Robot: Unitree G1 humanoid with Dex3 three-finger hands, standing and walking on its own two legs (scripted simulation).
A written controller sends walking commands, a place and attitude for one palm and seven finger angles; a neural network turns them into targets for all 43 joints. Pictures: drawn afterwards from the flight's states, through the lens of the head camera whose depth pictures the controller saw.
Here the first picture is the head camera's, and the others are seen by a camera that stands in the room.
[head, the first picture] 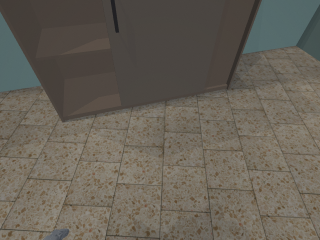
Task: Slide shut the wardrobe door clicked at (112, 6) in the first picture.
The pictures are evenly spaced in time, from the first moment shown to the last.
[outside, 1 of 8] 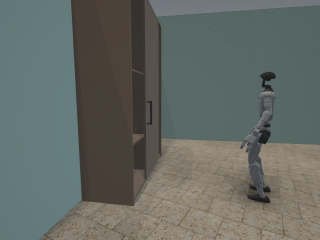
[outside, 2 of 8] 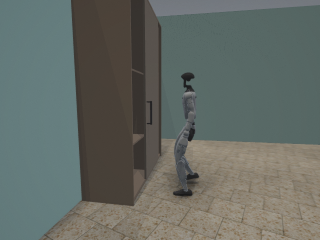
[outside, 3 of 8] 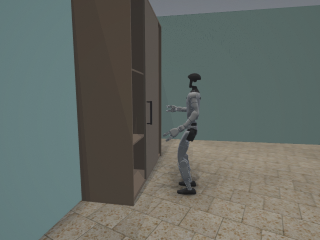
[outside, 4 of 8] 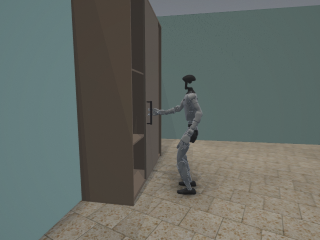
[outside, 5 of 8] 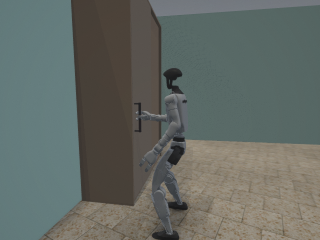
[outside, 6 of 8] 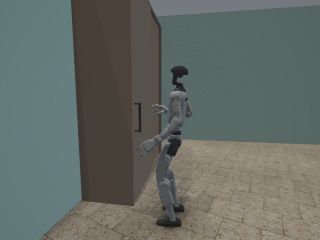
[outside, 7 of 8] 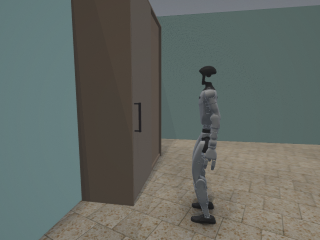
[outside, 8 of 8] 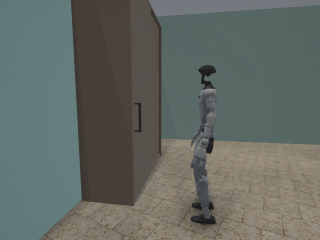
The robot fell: no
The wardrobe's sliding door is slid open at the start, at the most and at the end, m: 0.48 0.48 0.00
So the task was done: yes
